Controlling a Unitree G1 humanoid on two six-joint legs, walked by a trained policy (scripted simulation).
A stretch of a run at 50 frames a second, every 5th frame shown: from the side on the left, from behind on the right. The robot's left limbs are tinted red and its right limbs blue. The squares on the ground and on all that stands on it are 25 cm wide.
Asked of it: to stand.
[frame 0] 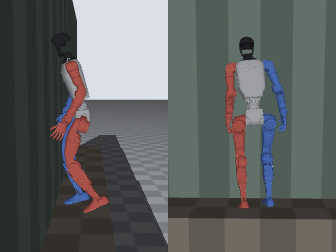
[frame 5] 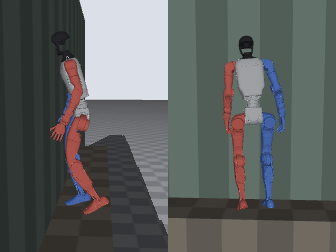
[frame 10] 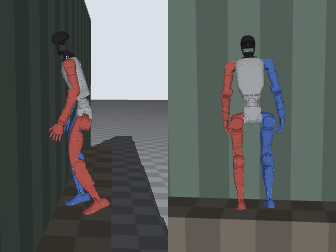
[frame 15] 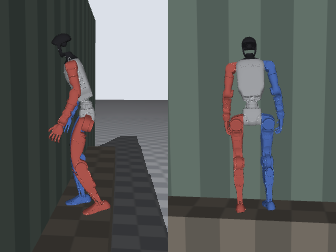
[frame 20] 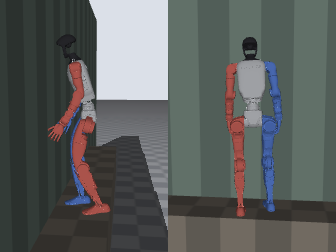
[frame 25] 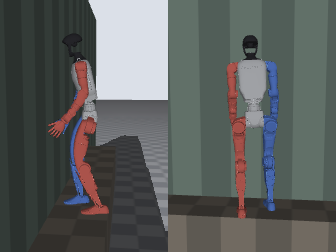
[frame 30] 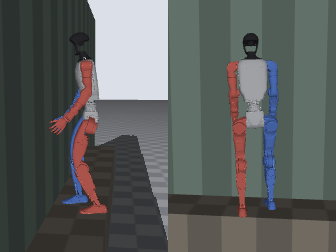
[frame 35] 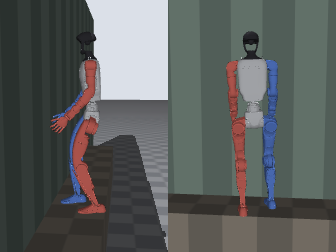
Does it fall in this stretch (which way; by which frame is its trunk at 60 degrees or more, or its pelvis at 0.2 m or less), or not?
no
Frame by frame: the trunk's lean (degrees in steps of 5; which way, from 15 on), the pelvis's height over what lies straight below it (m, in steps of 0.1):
0: 20 forward, 0.8
5: 20 forward, 0.8
10: 20 forward, 0.8
15: 25 forward, 0.8
20: 20 forward, 0.8
25: 15 forward, 0.8
30: 10, 0.8
35: 5, 0.8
